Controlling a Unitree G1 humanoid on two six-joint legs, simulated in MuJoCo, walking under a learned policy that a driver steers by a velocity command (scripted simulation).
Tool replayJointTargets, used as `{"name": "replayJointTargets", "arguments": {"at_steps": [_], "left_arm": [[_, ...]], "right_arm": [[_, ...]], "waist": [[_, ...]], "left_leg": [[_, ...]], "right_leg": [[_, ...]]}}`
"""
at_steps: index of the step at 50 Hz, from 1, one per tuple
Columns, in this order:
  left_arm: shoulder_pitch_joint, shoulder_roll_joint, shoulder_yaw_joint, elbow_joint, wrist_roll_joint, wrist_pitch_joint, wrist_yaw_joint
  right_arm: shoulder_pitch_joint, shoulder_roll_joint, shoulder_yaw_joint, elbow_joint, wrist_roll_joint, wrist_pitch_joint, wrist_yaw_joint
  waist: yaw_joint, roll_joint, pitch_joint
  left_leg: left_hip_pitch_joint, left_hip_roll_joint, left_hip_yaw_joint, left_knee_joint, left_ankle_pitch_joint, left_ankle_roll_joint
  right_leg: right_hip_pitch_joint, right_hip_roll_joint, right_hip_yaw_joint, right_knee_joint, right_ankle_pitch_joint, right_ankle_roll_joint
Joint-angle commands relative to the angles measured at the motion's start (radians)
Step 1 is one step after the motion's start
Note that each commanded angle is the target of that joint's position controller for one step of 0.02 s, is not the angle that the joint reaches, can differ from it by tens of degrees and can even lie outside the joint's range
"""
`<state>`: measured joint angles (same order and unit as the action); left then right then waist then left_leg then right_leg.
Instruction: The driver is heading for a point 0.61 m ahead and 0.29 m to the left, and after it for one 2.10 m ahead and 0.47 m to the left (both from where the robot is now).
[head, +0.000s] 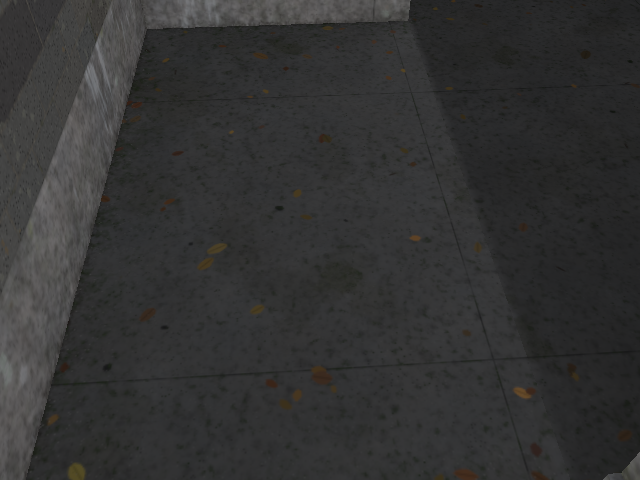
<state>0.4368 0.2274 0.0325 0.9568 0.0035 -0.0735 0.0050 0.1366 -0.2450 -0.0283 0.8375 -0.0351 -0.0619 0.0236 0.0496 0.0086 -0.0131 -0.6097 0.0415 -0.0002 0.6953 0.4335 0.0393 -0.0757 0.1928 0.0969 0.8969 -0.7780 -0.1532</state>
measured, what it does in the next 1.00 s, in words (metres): goes down, turning left: left foot 0.15 m lower, then right foot 0.15 m lower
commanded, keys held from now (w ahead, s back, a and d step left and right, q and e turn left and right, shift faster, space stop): w+q+shift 0.72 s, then w+e+shift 0.28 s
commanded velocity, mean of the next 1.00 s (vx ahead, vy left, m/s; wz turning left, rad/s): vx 0.99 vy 0.00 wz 0.52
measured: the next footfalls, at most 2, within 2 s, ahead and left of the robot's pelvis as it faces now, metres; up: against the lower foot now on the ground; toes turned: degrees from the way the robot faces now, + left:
left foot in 0.08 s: +0.14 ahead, +0.08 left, -0.15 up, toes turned +1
right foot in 0.42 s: +0.49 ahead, -0.07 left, -0.30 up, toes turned +18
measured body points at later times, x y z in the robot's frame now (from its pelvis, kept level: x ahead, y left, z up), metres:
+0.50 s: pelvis +0.43 +0.05 -0.25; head +0.42 +0.07 +0.20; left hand +0.47 +0.31 -0.37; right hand +0.50 -0.21 -0.38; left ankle +0.27 +0.10 -0.74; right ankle +0.45 -0.08 -0.96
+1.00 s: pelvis +0.86 +0.28 -0.40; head +0.90 +0.29 +0.05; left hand +0.80 +0.52 -0.53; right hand +1.00 +0.08 -0.55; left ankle +0.74 +0.26 -1.11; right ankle +1.06 +0.22 -1.06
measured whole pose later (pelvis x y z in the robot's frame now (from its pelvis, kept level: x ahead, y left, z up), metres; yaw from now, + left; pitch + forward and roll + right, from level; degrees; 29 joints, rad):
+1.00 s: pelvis +0.86 +0.28 -0.40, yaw +34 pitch -1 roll +4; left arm 0.20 0.19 0.00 0.89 0.03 -0.06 -0.03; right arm 0.35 -0.20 -0.04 1.02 -0.03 -0.13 0.00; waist 0.03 -0.05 0.09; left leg -0.02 -0.13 0.18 0.48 -0.44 0.12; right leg -0.72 -0.15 0.07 1.03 -0.18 -0.04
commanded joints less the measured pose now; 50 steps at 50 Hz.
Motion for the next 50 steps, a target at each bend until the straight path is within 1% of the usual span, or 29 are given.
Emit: {"name": "replayJointTargets", "arguments": {"at_steps": [1, 3, 4, 5, 7, 8, 9, 11, 13, 14, 16, 18, 20, 21, 22, 24, 26, 27, 29, 32, 36, 38, 39, 40, 41, 42, 43, 45, 50], "left_arm": [[-0.114, 0.143, 0.025, -0.044, 0.042, -0.008, 0.001], [-0.398, 0.19, 0.043, -0.071, 0.038, -0.011, 0.014], [-0.451, 0.016, 0.004, -0.111, 0.051, -0.011, 0.023], [-0.254, -0.067, -0.032, -0.204, 0.034, -0.028, 0.033], [-0.121, 0.056, -0.013, -0.126, 0.093, -0.021, 0.014], [-0.203, 0.05, -0.018, -0.145, 0.122, -0.013, 0.015], [-0.39, 0.091, -0.018, -0.208, 0.1, -0.002, 0.004], [-0.425, 0.127, -0.006, -0.189, 0.054, 0.007, -0.001], [-0.419, 0.08, -0.015, -0.187, 0.04, -0.016, -0.024], [-0.413, 0.046, -0.021, -0.18, 0.044, -0.015, -0.038], [-0.466, 0.01, -0.033, -0.227, 0.025, 0.005, -0.038], [-0.252, 0.023, -0.023, -0.177, 0.023, -0.008, -0.016], [0.17, 0.1, 0.023, -0.071, 0.019, -0.024, 0.001], [0.298, 0.162, 0.052, -0.007, 0.03, -0.031, 0.015], [0.181, 0.168, 0.039, -0.068, 0.055, -0.043, 0.0], [0.101, 0.072, 0.039, -0.096, 0.04, -0.061, -0.031], [0.074, 0.111, 0.05, -0.044, 0.044, -0.095, -0.016], [-0.052, 0.03, 0.024, -0.046, 0.033, -0.104, -0.002], [-0.195, 0.127, 0.045, -0.074, 0.026, -0.1, 0.012], [-0.121, 0.034, 0.025, -0.015, -0.004, -0.15, -0.005], [0.003, 0.145, 0.035, 0.051, 0.013, -0.096, 0.009], [0.062, 0.195, 0.04, 0.084, 0.038, -0.051, 0.016], [0.003, 0.189, 0.045, 0.075, 0.048, -0.03, 0.015], [0.097, 0.081, 0.012, 0.013, 0.019, -0.036, 0.013], [0.069, 0.132, 0.01, 0.003, 0.025, -0.04, 0.008], [-0.07, 0.122, 0.007, -0.105, 0.0, -0.051, 0.001], [-0.17, 0.166, 0.013, -0.091, 0.021, -0.041, -0.005], [-0.158, 0.118, 0.0, -0.08, 0.06, 0.008, -0.008], [-0.267, 0.072, -0.008, -0.128, 0.015, 0.006, -0.042]], "right_arm": [[0.33, -0.126, -0.047, 0.075, 0.011, 0.02, -0.02], [0.954, -0.193, -0.095, 0.264, 0.004, 0.019, -0.035], [0.809, -0.078, -0.047, 0.267, 0.046, 0.016, -0.012], [0.652, -0.019, 0.004, 0.228, 0.044, -0.01, -0.001], [0.494, -0.062, -0.014, 0.182, 0.026, -0.019, 0.013], [0.377, -0.149, -0.038, 0.161, 0.018, -0.03, -0.005], [0.284, -0.121, -0.022, 0.113, 0.006, -0.041, -0.034], [0.312, -0.194, -0.048, 0.123, -0.023, -0.044, -0.048], [0.324, -0.06, -0.017, 0.14, 0.039, -0.062, -0.046], [0.311, -0.081, -0.018, 0.119, 0.055, -0.06, -0.038], [0.377, -0.087, -0.022, 0.124, 0.04, -0.037, -0.029], [0.378, -0.067, -0.022, 0.141, 0.012, -0.02, -0.023], [0.228, -0.163, -0.046, 0.13, -0.007, -0.012, -0.011], [0.14, -0.078, -0.043, 0.115, 0.005, -0.02, -0.021], [0.271, -0.024, -0.026, 0.047, 0.075, -0.023, -0.064], [0.212, -0.033, -0.027, 0.059, 0.011, -0.008, -0.074], [-0.025, -0.042, -0.036, -0.063, -0.054, 0.009, -0.034], [-0.105, -0.043, -0.035, -0.097, -0.029, 0.023, 0.005], [0.062, -0.027, -0.047, -0.033, -0.028, 0.051, 0.04], [-0.07, 0.006, -0.024, -0.043, -0.005, 0.023, 0.078], [-0.079, -0.093, -0.041, -0.015, -0.031, 0.044, 0.058], [0.313, -0.152, -0.079, 0.107, -0.039, 0.036, 0.022], [0.409, -0.231, -0.103, 0.136, -0.045, 0.032, 0.02], [0.422, -0.305, -0.098, 0.119, -0.037, 0.024, 0.016], [0.461, -0.256, -0.091, 0.096, -0.01, 0.028, 0.01], [0.417, -0.29, -0.097, 0.093, -0.045, 0.024, -0.039], [0.285, -0.213, -0.075, 0.081, -0.033, 0.012, -0.054], [0.212, -0.191, -0.058, 0.098, -0.011, -0.045, -0.046], [0.083, -0.111, -0.049, 0.096, 0.026, -0.12, -0.026]], "waist": [[-0.151, -0.08, 0.041], [-0.572, 0.154, 0.015], [-0.434, 0.269, 0.212], [-0.118, 0.223, 0.179], [0.0, -0.103, 0.105], [0.02, 0.033, 0.109], [0.027, -0.088, 0.21], [-0.004, -0.051, 0.209], [-0.02, -0.089, 0.155], [-0.054, -0.055, 0.12], [-0.14, 0.056, 0.121], [-0.065, 0.096, 0.037], [0.215, -0.038, -0.108], [0.269, -0.134, -0.048], [0.097, -0.161, -0.126], [0.069, -0.005, -0.051], [0.033, -0.144, 0.129], [-0.061, 0.008, 0.278], [-0.164, -0.115, 0.214], [-0.104, 0.035, 0.223], [-0.07, -0.014, 0.216], [-0.235, 0.026, -0.021], [-0.297, 0.067, -0.023], [-0.164, 0.185, -0.211], [-0.215, -0.006, -0.34], [-0.201, 0.059, -0.302], [-0.164, -0.07, -0.091], [-0.053, -0.175, 0.072], [0.01, 0.031, 0.192]], "left_leg": [[0.531, -0.117, 0.146, 0.074, -0.183, 0.073], [0.941, -0.051, 0.079, -0.141, -0.299, 0.199], [0.763, 0.042, -0.092, -0.235, -0.103, 0.188], [0.795, 0.133, -0.325, -0.021, 0.47, 0.16], [0.665, 0.19, -0.541, -0.127, -0.312, 0.281], [0.544, 0.256, -0.791, -0.19, -0.674, 0.371], [0.243, 0.195, -0.81, -0.311, -0.8, 0.37], [0.004, 0.121, -0.637, -0.261, -0.553, 0.339], [-0.14, -0.064, -0.449, -0.104, -0.775, 0.238], [-0.135, -0.09, -0.41, -0.09, -0.748, 0.206], [-0.039, -0.107, -0.399, -0.013, -0.611, 0.181], [0.012, -0.132, -0.329, 0.245, -0.552, 0.158], [-0.011, -0.15, -0.277, 0.786, -0.118, 0.142], [-0.258, -0.243, -0.196, 1.296, -0.813, 0.124], [-0.474, -0.164, -0.135, 1.416, -1.122, 0.115], [-0.563, -0.033, -0.1, 1.164, -0.936, 0.123], [-0.644, 0.102, -0.166, 0.949, -0.84, 0.098], [-0.38, 0.119, -0.185, 0.505, -0.575, 0.053], [0.06, 0.049, -0.064, 0.482, -0.32, 0.046], [0.147, 0.037, 0.043, 0.061, 0.253, 0.093], [0.349, -0.088, 0.251, -0.073, -0.09, 0.081], [0.792, -0.095, 0.14, -0.205, -0.2, 0.154], [0.974, 0.017, -0.042, -0.234, -0.238, 0.255], [1.316, 0.22, -0.19, 0.124, 0.202, 0.236], [1.313, 0.301, -0.303, 0.056, 0.156, 0.275], [1.21, 0.384, -0.494, -0.234, -0.557, 0.329], [0.907, 0.368, -0.496, -0.388, -0.744, 0.295], [0.48, 0.376, -0.427, -0.419, -0.529, 0.31], [0.324, 0.11, 0.086, -0.576, -0.252, 0.116]], "right_leg": [[-0.352, -0.188, 0.019, 0.121, 1.039, -0.01], [-0.602, -0.116, -0.095, 1.061, 1.208, 0.05], [-0.863, 0.031, -0.164, 1.405, 0.116, 0.022], [-0.98, -0.025, 0.027, 1.15, 0.174, -0.004], [-0.969, -0.198, 0.055, 0.717, 0.328, 0.017], [-1.014, -0.228, 0.086, 0.666, 0.27, 0.076], [-0.897, -0.264, 0.075, 0.359, 0.422, 0.166], [-0.57, -0.251, -0.024, 0.208, 0.773, 0.194], [-0.311, -0.233, -0.038, -0.114, 1.304, 0.163], [-0.198, -0.195, -0.085, -0.156, 1.338, 0.156], [-0.149, -0.148, -0.102, -0.243, 1.163, 0.159], [0.03, -0.125, -0.102, -0.221, 1.177, 0.128], [0.423, -0.152, -0.109, -0.381, 1.08, 0.124], [0.557, -0.317, 0.029, -0.453, 1.186, 0.05], [0.686, -0.593, 0.204, -0.131, 1.625, 0.014], [0.432, -0.608, 0.273, -0.293, 1.12, -0.059], [0.115, -0.712, 0.484, -0.396, 0.56, -0.103], [-0.306, -0.58, 0.288, -0.518, 0.389, -0.017], [-0.584, -0.543, 0.134, -0.495, 0.518, 0.006], [-0.534, -0.347, -0.182, -0.4, 0.178, 0.107], [-0.236, -0.349, -0.28, -0.153, 0.746, 0.104], [-0.221, -0.352, -0.274, 0.402, 1.211, 0.088], [-0.507, -0.228, -0.268, 0.938, 0.485, 0.086], [-0.833, -0.274, -0.093, 1.057, 0.03, 0.061], [-0.873, -0.301, -0.026, 0.979, 0.116, 0.037], [-1.016, -0.263, 0.002, 0.811, 0.313, 0.049], [-0.955, -0.305, -0.034, 0.693, 0.414, 0.076], [-0.717, -0.358, 0.036, 0.537, 0.426, 0.145], [-0.474, -0.348, -0.105, -0.062, 0.771, 0.085]]}}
